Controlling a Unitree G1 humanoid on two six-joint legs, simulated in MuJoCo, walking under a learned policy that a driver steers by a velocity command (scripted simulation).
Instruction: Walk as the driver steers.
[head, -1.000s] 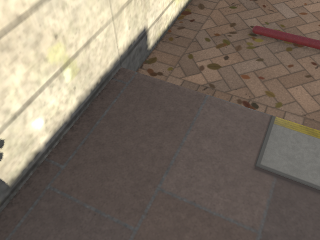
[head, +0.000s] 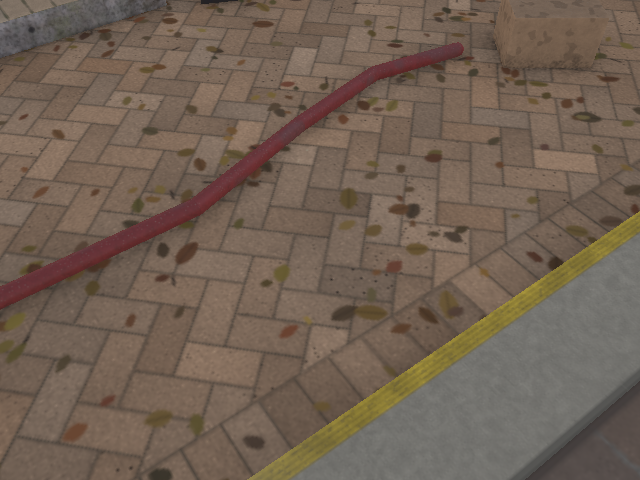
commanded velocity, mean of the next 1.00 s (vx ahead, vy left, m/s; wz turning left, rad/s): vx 0.97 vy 0.00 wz -0.79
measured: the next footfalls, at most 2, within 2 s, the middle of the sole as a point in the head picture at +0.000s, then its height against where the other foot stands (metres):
right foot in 0.28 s outside the picture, level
left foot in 0.76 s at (377, 378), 0.17 m lower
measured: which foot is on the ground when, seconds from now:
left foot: down 0.00-0.26, up 0.28-0.74, down 0.76-1.00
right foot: up 0.00-0.26, down 0.28-0.76, up 0.78-1.00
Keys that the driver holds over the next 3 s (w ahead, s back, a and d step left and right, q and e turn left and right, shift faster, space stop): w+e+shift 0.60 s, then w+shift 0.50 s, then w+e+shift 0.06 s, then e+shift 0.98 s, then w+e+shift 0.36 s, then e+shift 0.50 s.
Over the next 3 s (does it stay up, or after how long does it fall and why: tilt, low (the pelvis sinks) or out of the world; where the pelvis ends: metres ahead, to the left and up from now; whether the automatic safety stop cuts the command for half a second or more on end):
stays up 1.13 -0.92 -0.03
